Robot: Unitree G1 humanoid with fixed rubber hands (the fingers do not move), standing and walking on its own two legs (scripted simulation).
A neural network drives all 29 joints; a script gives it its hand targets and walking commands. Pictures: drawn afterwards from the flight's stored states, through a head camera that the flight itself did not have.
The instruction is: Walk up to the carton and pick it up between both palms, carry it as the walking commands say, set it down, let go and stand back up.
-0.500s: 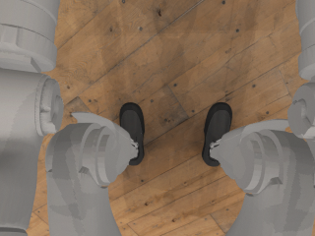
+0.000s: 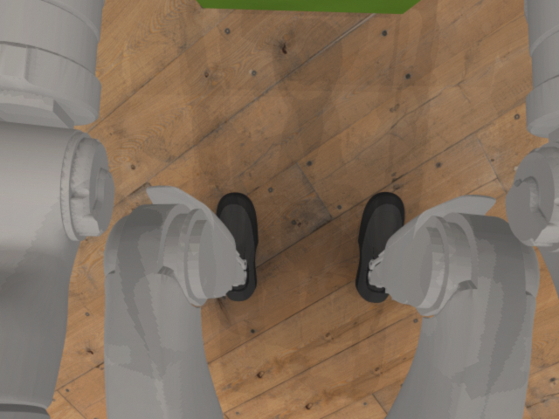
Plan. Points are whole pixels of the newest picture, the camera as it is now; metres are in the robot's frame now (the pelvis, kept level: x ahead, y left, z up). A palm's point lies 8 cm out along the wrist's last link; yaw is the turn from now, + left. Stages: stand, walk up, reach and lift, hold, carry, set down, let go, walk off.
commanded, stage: reach and lift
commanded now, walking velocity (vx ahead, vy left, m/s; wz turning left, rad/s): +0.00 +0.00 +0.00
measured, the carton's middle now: out of the picture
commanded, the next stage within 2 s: none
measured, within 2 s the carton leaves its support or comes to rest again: neither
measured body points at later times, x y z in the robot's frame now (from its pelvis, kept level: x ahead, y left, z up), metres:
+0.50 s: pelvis -0.01 +0.00 +0.03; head +0.34 -0.01 +0.30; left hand +0.61 +0.17 -0.04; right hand +0.60 -0.19 -0.05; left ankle +0.13 +0.12 -0.34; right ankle +0.14 -0.14 -0.34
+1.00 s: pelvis -0.03 +0.00 +0.08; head +0.31 -0.02 +0.37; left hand +0.58 +0.16 +0.03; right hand +0.57 -0.20 +0.02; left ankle +0.13 +0.12 -0.34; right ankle +0.14 -0.14 -0.34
